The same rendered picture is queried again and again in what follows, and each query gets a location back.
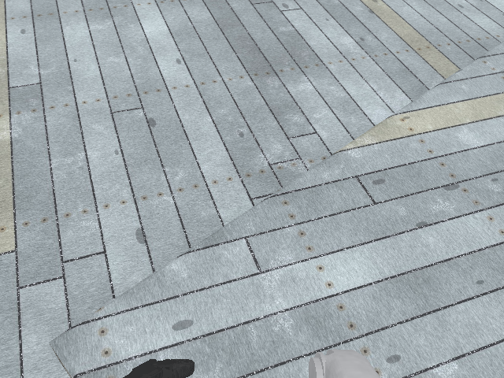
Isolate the robot left hand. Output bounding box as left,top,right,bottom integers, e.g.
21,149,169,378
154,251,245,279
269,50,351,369
123,359,195,378

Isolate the right robot thigh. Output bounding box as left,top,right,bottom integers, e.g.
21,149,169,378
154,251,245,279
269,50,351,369
309,349,380,378

